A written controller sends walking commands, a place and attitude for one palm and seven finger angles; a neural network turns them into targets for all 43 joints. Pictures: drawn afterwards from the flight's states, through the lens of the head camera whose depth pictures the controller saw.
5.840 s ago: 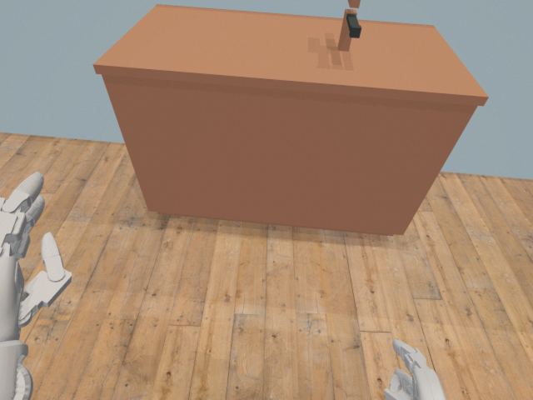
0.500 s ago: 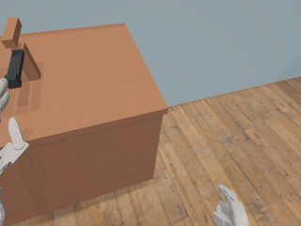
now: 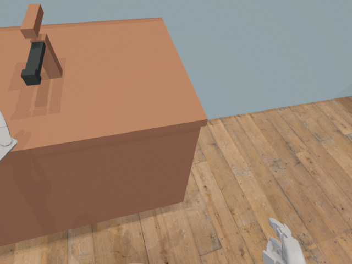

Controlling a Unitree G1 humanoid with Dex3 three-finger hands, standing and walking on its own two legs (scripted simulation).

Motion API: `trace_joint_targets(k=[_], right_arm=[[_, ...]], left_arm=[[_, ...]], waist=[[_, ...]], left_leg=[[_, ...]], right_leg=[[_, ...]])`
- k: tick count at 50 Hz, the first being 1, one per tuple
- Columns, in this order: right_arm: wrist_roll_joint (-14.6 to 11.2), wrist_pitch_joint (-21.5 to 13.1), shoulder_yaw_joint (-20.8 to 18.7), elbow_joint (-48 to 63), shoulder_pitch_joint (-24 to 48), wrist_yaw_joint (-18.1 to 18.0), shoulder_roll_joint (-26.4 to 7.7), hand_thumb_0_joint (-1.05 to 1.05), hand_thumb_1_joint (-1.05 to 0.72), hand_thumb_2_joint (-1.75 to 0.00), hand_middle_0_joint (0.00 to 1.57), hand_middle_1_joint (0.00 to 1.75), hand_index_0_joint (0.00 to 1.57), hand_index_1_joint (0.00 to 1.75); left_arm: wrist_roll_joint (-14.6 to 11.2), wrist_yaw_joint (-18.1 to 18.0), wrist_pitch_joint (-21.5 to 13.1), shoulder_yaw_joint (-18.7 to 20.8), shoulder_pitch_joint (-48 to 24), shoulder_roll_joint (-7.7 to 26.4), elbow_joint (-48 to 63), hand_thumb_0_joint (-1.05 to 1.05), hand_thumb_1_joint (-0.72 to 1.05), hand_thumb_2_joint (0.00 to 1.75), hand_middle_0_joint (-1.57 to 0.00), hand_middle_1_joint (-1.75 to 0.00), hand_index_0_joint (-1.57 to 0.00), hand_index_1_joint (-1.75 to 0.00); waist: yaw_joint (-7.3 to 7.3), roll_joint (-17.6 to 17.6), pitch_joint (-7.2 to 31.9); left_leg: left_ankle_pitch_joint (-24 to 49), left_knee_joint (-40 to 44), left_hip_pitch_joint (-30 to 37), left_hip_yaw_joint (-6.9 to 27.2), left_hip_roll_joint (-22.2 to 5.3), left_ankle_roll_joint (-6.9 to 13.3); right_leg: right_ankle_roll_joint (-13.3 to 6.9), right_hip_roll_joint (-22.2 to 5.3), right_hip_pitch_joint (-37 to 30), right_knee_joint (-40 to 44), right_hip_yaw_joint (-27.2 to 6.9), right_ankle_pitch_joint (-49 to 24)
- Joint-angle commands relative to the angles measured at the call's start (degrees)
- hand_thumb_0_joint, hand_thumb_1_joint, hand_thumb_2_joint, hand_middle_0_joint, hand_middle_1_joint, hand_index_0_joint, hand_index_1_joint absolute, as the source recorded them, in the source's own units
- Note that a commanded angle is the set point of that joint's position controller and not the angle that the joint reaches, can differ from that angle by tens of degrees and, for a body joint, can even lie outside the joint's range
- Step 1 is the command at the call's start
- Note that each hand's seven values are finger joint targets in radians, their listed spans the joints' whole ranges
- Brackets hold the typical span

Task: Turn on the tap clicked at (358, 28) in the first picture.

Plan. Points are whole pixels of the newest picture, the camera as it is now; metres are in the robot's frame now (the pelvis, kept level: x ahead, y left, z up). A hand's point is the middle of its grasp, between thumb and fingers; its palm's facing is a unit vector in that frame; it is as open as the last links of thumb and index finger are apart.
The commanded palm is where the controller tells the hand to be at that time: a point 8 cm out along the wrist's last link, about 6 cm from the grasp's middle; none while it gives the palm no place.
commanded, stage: come to a stop and stand still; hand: left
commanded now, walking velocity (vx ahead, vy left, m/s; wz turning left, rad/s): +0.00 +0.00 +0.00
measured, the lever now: (31, 76) +0.44 +0.40 +0.14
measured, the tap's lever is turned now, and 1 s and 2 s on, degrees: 0 0 0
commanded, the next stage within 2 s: look again from close up in 1.04 s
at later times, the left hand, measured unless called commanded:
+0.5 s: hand (4, 163) +0.21 +0.30 +0.17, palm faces +0.48 -0.83 -0.29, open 7.4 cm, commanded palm +0.15 +0.32 +0.18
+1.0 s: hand (25, 148) +0.25 +0.29 +0.16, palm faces +0.42 -0.84 -0.35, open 7.4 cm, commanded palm +0.19 +0.32 +0.18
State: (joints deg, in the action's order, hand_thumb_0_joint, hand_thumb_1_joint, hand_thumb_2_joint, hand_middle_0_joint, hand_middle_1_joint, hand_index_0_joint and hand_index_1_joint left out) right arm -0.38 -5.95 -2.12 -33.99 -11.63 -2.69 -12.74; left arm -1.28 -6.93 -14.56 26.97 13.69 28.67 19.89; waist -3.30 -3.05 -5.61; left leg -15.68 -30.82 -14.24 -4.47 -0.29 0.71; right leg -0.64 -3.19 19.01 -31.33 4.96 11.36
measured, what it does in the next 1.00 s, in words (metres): stands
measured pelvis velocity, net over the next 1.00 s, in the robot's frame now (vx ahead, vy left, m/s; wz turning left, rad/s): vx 0.04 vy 0.03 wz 0.04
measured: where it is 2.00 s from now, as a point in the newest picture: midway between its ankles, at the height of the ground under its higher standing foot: outside the picture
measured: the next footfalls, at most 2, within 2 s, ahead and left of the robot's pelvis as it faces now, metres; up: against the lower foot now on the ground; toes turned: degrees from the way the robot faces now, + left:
none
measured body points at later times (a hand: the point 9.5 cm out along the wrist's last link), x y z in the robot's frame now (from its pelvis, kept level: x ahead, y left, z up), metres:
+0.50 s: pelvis +0.00 +0.04 +0.01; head +0.01 +0.06 +0.46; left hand +0.18 +0.34 +0.19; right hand +0.19 -0.16 -0.06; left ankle +0.01 +0.11 -0.73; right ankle +0.06 -0.11 -0.73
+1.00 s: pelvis +0.04 +0.03 +0.01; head +0.05 +0.05 +0.46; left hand +0.22 +0.33 +0.18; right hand +0.23 -0.18 -0.06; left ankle +0.01 +0.11 -0.73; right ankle +0.06 -0.11 -0.73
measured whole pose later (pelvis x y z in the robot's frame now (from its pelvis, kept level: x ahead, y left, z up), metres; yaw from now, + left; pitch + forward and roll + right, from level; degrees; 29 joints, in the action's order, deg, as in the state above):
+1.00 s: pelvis +0.04 +0.03 +0.01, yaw +2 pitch -1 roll -1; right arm 0.0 -5.4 0.9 -32.3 -11.5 -1.7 -10.9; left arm -2.9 -5.9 -11.0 19.7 23.8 19.9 24.3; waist -1.5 -0.8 -2.1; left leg -15.5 -24.2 -8.3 -2.5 1.1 2.6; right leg 1.2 0.5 10.3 -20.5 -1.6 9.6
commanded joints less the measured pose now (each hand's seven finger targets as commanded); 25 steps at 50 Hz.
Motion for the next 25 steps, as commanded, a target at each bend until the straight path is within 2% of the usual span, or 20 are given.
trace_joint_targets(k=[1, 2, 3, 4, 5, 7, 8, 9, 12, 14, 18, 20, 22, 23, 25], right_arm=[[-0.9, -5.9, -0.7, 10.0, 3.4, 2.4, -6.3, 0.00, -0.90, -0.90, 0.20, 0.30, 0.20, 0.30], [-1.2, -6.3, -0.5, 10.4, 3.6, 2.7, -6.2, 0.00, -0.90, -0.90, 0.20, 0.30, 0.20, 0.30], [-1.6, -6.5, -0.5, 10.5, 4.1, 2.8, -6.2, 0.00, -0.90, -0.90, 0.20, 0.30, 0.20, 0.30], [-1.4, -6.7, -0.4, 10.8, 3.7, 2.9, -6.3, 0.00, -0.90, -0.90, 0.20, 0.30, 0.20, 0.30], [-1.4, -6.9, -0.4, 10.9, 3.6, 2.9, -6.3, 0.00, -0.90, -0.90, 0.20, 0.30, 0.20, 0.30], [-1.1, -7.3, -0.2, 11.1, 3.8, 2.5, -6.1, 0.00, -0.90, -0.90, 0.20, 0.30, 0.20, 0.30], [-1.0, -7.3, -0.2, 11.0, 3.9, 2.3, -6.3, 0.00, -0.90, -0.90, 0.20, 0.30, 0.20, 0.30], [-0.8, -7.6, 0.0, 10.9, 4.1, 2.1, -5.8, 0.00, -0.90, -0.90, 0.20, 0.30, 0.20, 0.30], [-0.7, -8.4, 0.2, 10.2, 3.4, 2.2, -5.3, 0.00, -0.90, -0.90, 0.20, 0.30, 0.20, 0.30], [-0.5, -9.0, 0.4, 9.5, 3.2, 2.3, -5.2, 0.00, -0.90, -0.90, 0.20, 0.30, 0.20, 0.30], [-0.4, -9.5, 0.5, 8.5, 2.8, 2.4, -5.2, 0.00, -0.90, -0.90, 0.20, 0.30, 0.20, 0.30], [-0.2, -9.1, 0.7, 8.3, 2.4, 2.4, -5.3, 0.00, -0.90, -0.90, 0.20, 0.30, 0.20, 0.30], [0.0, -8.6, 0.5, 8.3, 2.3, 2.2, -5.4, 0.00, -0.90, -0.90, 0.20, 0.30, 0.20, 0.30], [0.2, -8.5, 0.6, 8.4, 2.9, 2.1, -5.4, 0.00, -0.90, -0.90, 0.20, 0.30, 0.20, 0.30], [0.3, -7.7, 0.7, 8.9, 3.1, 1.9, -5.4, 0.00, -0.90, -0.90, 0.20, 0.30, 0.20, 0.30]], left_arm=[[-1.3, 0.6, -4.6, -4.8, 2.2, -0.4, 15.4, 0.00, 0.90, 0.90, -0.20, -0.30, -0.20, -0.30], [-1.2, 0.5, -4.3, -5.1, 3.5, -0.6, 15.5, 0.00, 0.90, 0.90, -0.20, -0.30, -0.20, -0.30], [-1.2, -0.1, -4.1, -3.7, 3.9, 0.8, 15.7, 0.00, 0.90, 0.90, -0.20, -0.30, -0.20, -0.30], [-0.9, -0.3, -4.1, -2.8, 3.2, 1.5, 16.1, 0.00, 0.90, 0.90, -0.20, -0.30, -0.20, -0.30], [-0.9, -0.4, -4.1, -1.4, 2.9, 2.4, 15.9, 0.00, 0.90, 0.90, -0.20, -0.30, -0.20, -0.30], [-0.9, -0.6, -4.5, 2.0, 1.6, 4.8, 16.0, 0.00, 0.90, 0.90, -0.20, -0.30, -0.20, -0.30], [-0.9, -0.6, -4.6, 3.8, -0.6, 6.6, 17.3, 0.00, 0.90, 0.90, -0.20, -0.30, -0.20, -0.30], [-0.8, -0.4, -4.9, 3.4, -1.7, 5.5, 16.4, 0.00, 0.90, 0.90, -0.20, -0.30, -0.20, -0.30], [-0.8, 0.3, -5.2, 1.5, -2.8, 3.4, 14.9, 0.00, 0.90, 0.90, -0.20, -0.30, -0.20, -0.30], [-0.6, 0.8, -5.1, -0.5, -4.1, 1.4, 14.9, 0.00, 0.90, 0.90, -0.20, -0.30, -0.20, -0.30], [0.0, 1.3, -4.2, -4.3, -4.1, -1.9, 12.8, 0.00, 0.90, 0.90, -0.20, -0.30, -0.20, -0.30], [0.3, 1.2, -3.7, -4.7, -4.3, -2.0, 11.6, 0.00, 0.90, 0.90, -0.20, -0.30, -0.20, -0.30], [0.5, 1.1, -3.4, -4.1, -3.4, -1.6, 11.6, 0.00, 0.90, 0.90, -0.20, -0.30, -0.20, -0.30], [0.5, 1.0, -3.2, -3.0, -3.9, -0.4, 12.7, 0.00, 0.90, 0.90, -0.20, -0.30, -0.20, -0.30], [0.3, 1.0, -3.0, -3.1, -2.7, -0.9, 12.6, 0.00, 0.90, 0.90, -0.20, -0.30, -0.20, -0.30]], waist=[[0.51, 13.7, 10.2], [0.29, 11.5, 8.4], [0.32, 11.7, 7.3], [0.43, 8.4, 6.6], [0.44, 6.5, 6.1], [0.59, 5.4, 6.3], [0.91, 8.1, 5.6], [0.99, 8.5, 5.8], [1.09, 9.1, 5.9], [1.39, 7.3, 6.1], [1.58, 7.1, 4.7], [1.55, 5.7, 5.1], [1.50, 4.2, 6.5], [1.58, 4.9, 6.9], [1.59, 5.3, 7.7]], left_leg=[[4.2, 13.6, -5.0, 8.3, -7.3, 1.8], [-1.7, 15.5, -9.6, 8.4, -7.8, 2.1], [-6.3, 16.7, -11.1, 7.9, -7.9, 2.3], [-10.6, 17.4, -13.9, 8.5, -7.9, 2.6], [-13.2, 17.7, -14.8, 8.5, -7.7, 2.6], [-16.3, 17.5, -15.7, 8.8, -7.4, 2.9], [-18.3, 18.6, -15.7, 8.9, -7.5, 2.7], [-19.7, 18.8, -16.8, 9.7, -7.7, 3.2], [-18.1, 16.9, -14.4, 8.9, -6.6, 3.0], [-16.8, 16.2, -11.3, 9.0, -5.7, 2.3], [-14.9, 16.4, -7.2, 8.4, -4.6, 1.1], [-12.7, 16.5, -7.7, 8.7, -4.4, 0.9], [-7.3, 14.9, -5.1, 7.6, -3.3, 0.5], [-4.1, 14.6, -2.8, 6.9, -2.8, -0.4], [-0.7, 14.4, -3.0, 6.9, -2.4, -0.6]], right_leg=[[-0.3, -0.8, -12.5, -0.6, -5.1, 2.1], [0.0, -0.2, -14.4, -1.4, -4.1, 3.8], [0.1, 0.2, -14.9, -2.1, -3.8, 4.3], [0.3, 0.5, -16.0, -2.1, -3.6, 4.9], [0.3, 0.9, -16.2, -1.8, -3.9, 5.4], [0.3, 0.9, -16.8, -0.8, -4.6, 5.8], [0.3, 1.5, -16.4, -1.3, -4.5, 6.4], [0.3, 1.4, -17.3, -1.4, -4.6, 5.8], [-0.1, 1.5, -16.4, 0.8, -6.3, 4.5], [-0.2, 1.8, -14.5, 3.3, -7.5, 5.0], [-0.1, 3.0, -10.6, 7.0, -9.3, 5.7], [0.1, 3.2, -12.1, 7.6, -9.3, 3.9], [0.0, 3.0, -12.5, 9.7, -9.9, 1.0], [0.0, 3.3, -11.5, 10.4, -9.7, -0.6], [0.0, 3.2, -13.6, 10.4, -8.9, -3.3]])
